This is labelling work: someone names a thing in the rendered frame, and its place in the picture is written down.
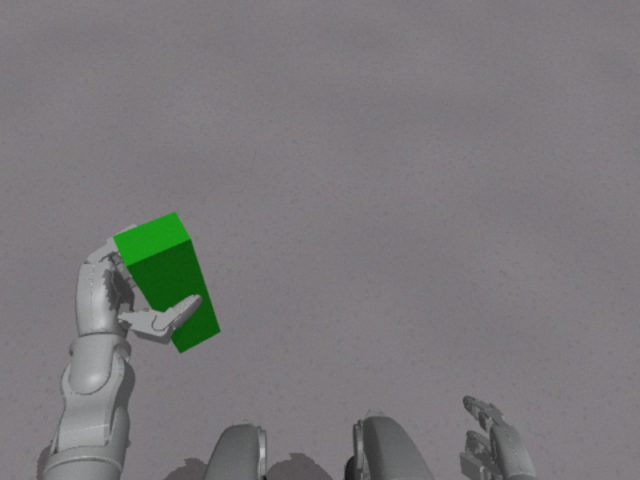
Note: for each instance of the carton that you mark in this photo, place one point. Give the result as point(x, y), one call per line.
point(161, 259)

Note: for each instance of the right robot hand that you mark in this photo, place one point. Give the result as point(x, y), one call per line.
point(504, 455)

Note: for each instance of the left robot hand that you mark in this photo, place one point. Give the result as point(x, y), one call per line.
point(104, 300)

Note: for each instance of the left robot arm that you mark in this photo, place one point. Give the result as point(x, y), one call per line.
point(91, 438)

